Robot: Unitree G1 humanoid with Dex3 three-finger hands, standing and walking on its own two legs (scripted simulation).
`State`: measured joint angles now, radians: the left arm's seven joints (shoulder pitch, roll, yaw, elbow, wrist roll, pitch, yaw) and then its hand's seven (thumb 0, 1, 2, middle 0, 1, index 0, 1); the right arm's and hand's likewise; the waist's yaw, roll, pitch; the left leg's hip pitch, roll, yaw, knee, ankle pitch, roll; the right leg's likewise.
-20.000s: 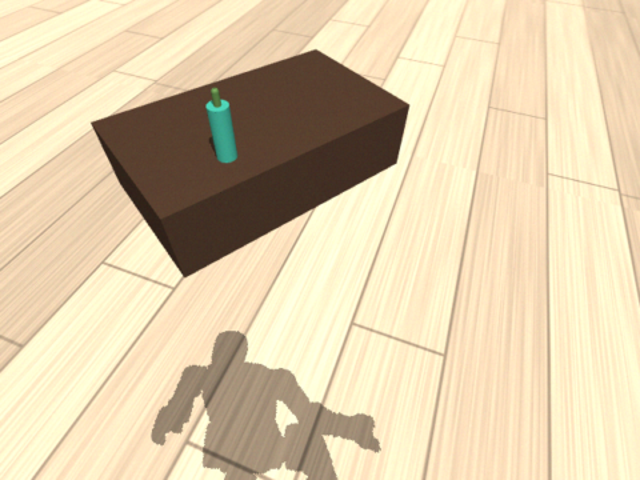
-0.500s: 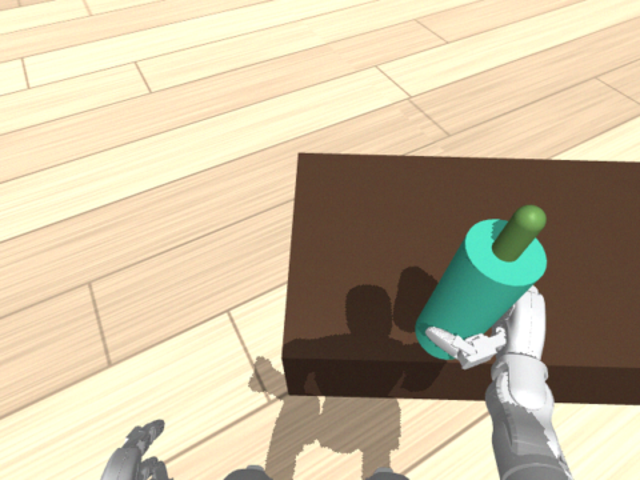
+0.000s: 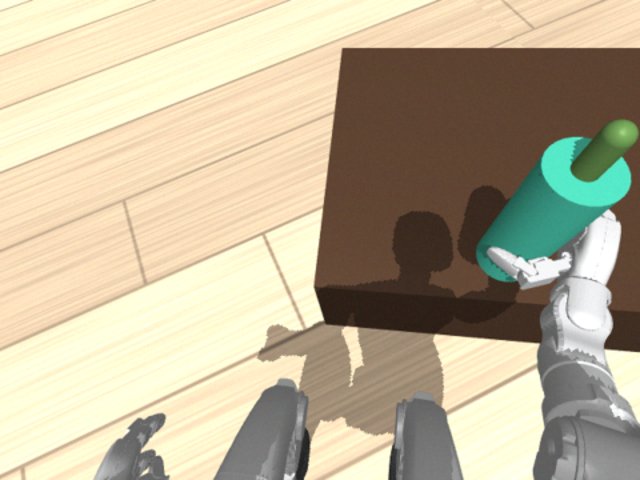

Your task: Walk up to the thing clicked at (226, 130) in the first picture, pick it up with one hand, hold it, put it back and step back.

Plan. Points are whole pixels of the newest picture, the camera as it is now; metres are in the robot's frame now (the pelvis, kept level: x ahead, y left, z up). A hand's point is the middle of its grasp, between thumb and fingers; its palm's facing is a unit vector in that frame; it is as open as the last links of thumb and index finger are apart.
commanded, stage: crouch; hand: right
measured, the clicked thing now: (548, 209) +0.43 -0.21 +0.04
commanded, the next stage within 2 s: lower in 0.80 s
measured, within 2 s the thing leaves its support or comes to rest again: neither
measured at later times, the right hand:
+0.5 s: hand (515, 223) +0.49 -0.23 -0.10, palm faces +0.28 +0.96 -0.04, open 11.0 cm
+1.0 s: hand (507, 224) +0.52 -0.24 -0.15, palm faces +0.27 +0.96 -0.03, open 11.0 cm
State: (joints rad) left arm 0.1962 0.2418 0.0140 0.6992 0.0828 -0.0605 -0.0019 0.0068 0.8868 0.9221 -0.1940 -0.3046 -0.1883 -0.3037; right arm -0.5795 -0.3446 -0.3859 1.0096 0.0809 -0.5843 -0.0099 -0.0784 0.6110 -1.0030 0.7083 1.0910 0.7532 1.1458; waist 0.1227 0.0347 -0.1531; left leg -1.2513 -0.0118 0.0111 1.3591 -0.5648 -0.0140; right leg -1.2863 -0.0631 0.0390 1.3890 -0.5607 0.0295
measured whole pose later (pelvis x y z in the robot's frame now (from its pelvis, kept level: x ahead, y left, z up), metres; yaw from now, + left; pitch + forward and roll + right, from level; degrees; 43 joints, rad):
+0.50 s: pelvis -0.02 -0.01 -0.08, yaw +2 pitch +34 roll +5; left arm 0.21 0.25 -0.01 0.72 0.09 0.00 -0.03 0.00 0.88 0.92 -0.20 -0.30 -0.19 -0.30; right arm -0.84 -0.50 -0.51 1.16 0.02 -0.55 0.01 -0.08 0.61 -1.01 0.71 1.09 0.75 1.14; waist 0.19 -0.01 -0.15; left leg -1.62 -0.02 0.03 1.64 -0.62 -0.02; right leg -1.68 -0.06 0.08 1.70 -0.62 0.02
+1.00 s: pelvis -0.03 -0.01 -0.13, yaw +3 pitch +36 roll +6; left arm 0.20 0.26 -0.01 0.70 0.09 0.02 -0.03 0.00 0.89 0.91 -0.20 -0.30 -0.20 -0.30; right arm -0.95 -0.56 -0.53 1.16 0.00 -0.47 0.04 -0.08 0.61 -1.01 0.70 1.10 0.75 1.15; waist 0.20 -0.01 -0.13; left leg -1.79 -0.02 0.04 1.81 -0.66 -0.03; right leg -1.85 -0.06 0.09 1.87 -0.66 0.02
